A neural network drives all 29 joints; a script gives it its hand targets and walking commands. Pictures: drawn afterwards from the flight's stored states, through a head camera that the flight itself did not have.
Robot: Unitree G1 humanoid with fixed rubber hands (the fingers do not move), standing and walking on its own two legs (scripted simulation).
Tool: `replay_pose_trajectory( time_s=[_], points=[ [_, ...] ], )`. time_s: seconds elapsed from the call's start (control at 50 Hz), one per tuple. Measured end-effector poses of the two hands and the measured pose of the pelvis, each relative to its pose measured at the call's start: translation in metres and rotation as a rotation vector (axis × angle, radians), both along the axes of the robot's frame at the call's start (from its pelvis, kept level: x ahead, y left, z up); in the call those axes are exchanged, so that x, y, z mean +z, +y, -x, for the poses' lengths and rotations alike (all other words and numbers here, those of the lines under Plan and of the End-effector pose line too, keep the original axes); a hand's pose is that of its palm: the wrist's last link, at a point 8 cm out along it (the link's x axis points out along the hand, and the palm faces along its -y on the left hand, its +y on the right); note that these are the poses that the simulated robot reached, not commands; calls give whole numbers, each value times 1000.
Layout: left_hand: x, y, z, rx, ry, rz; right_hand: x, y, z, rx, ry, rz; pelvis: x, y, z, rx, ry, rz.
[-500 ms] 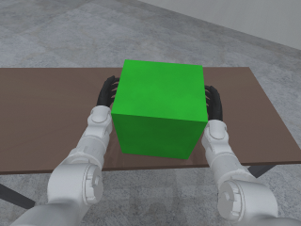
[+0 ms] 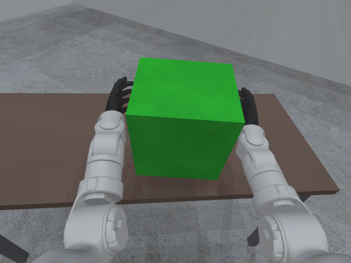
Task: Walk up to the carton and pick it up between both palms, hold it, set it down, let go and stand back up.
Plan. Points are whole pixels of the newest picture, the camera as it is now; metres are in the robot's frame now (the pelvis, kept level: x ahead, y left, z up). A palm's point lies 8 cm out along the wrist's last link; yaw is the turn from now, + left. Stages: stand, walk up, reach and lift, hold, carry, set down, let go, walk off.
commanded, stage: reach and lift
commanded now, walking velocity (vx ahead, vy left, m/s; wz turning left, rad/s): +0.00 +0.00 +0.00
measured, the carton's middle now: (181, 122) +0.41 -0.01 +0.11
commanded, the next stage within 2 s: hold in 1.60 s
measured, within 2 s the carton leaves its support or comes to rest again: neither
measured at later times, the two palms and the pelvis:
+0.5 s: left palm (108, 110) +0.37 +0.15 +0.18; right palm (250, 120) +0.35 -0.16 +0.16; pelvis -0.02 +0.00 +0.00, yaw +1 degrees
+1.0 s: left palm (109, 107) +0.36 +0.15 +0.19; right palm (255, 113) +0.35 -0.16 +0.18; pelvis -0.01 +0.00 +0.00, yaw +1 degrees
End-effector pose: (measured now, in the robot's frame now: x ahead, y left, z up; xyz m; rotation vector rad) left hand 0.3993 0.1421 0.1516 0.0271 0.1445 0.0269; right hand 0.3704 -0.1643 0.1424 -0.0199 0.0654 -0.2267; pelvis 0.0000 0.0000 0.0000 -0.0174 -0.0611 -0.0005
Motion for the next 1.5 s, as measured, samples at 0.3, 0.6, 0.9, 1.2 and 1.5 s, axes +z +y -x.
replay_pose_trajectory(
  time_s=[0.3, 0.6, 0.9, 1.2, 1.5],
  points=[
    [10, 7, 27, 23, 44, -37, 2, 7, 21, 18, 40, -41, -2, 4, 20, 8, -49, -3],
    [39, 2, 29, 49, 39, -42, 36, 1, 13, 46, 32, -45, -2, 0, 20, 9, -48, -4],
    [40, 0, 34, 51, 40, -25, 43, -2, 17, 48, 37, -39, -3, -4, 11, 8, -84, -1],
    [50, 6, 31, 65, 42, -37, 50, 4, 10, 62, 38, -59, -2, -3, 13, 11, -54, -3],
    [55, 2, 36, 63, 28, -20, 61, 0, 15, 64, 26, -51, -2, -4, 9, 8, -75, 1]
  ],
)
